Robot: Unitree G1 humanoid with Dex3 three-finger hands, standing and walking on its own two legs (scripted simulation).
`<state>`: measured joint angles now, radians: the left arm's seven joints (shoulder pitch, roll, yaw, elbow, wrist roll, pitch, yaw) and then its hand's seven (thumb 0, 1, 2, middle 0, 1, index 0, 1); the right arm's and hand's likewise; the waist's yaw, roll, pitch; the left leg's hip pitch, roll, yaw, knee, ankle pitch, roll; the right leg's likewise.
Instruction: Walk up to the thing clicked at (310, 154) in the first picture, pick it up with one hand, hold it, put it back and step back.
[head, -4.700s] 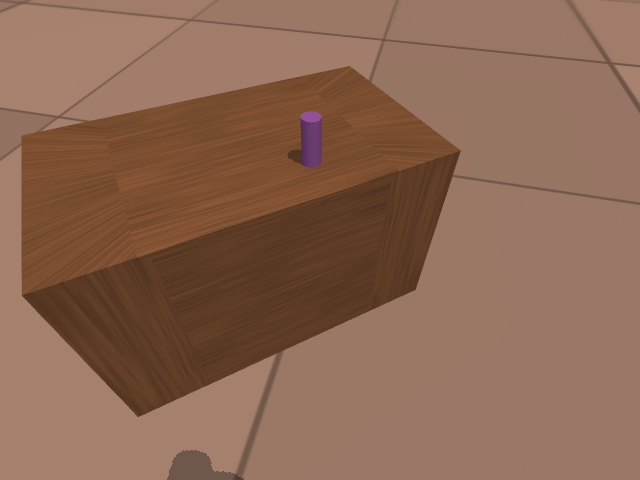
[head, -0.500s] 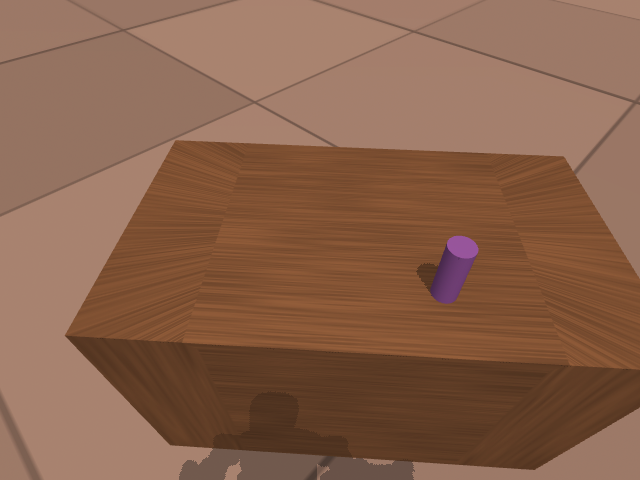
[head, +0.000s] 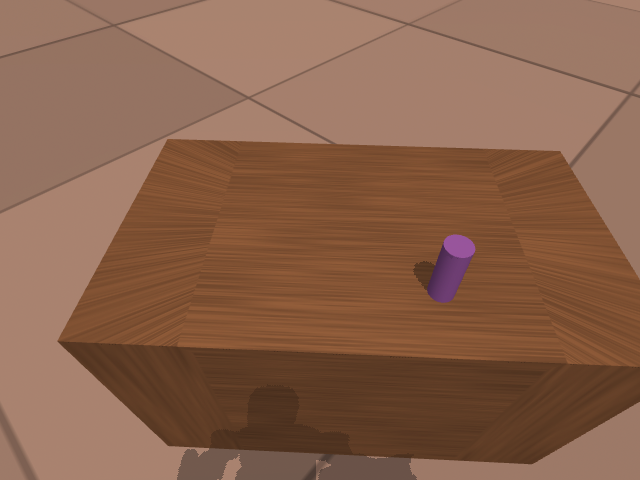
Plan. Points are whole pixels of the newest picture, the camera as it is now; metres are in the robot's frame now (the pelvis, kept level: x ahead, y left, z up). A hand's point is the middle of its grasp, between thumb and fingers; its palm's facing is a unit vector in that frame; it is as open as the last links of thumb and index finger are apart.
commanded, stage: stand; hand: right
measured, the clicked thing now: (449, 270) +0.48 -0.21 -0.07
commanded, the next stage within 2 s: none
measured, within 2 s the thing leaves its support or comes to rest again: neither
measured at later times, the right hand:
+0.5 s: hand out of the picture +0.06 -0.26 -0.16, palm faces -0.02 +0.94 -0.34, open 7.4 cm
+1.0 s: hand out of the picture +0.06 -0.26 -0.16, palm faces -0.02 +0.94 -0.34, open 7.4 cm
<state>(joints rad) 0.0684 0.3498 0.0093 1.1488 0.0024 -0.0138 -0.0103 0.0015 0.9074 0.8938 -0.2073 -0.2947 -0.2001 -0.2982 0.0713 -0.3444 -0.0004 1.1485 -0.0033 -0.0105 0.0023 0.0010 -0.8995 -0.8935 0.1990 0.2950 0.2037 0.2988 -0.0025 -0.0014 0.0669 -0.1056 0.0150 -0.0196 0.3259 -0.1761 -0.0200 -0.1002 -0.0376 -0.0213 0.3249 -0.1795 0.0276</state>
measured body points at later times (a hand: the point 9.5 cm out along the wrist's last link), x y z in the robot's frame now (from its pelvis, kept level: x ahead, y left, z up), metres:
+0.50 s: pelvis -0.01 -0.01 +0.00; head -0.01 -0.01 +0.45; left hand +0.06 +0.30 -0.13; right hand +0.06 -0.31 -0.13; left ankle +0.00 +0.13 -0.75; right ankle +0.00 -0.14 -0.75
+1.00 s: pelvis -0.01 -0.01 +0.00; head +0.00 -0.01 +0.45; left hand +0.07 +0.30 -0.13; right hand +0.06 -0.31 -0.13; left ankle +0.00 +0.13 -0.75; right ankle +0.00 -0.14 -0.75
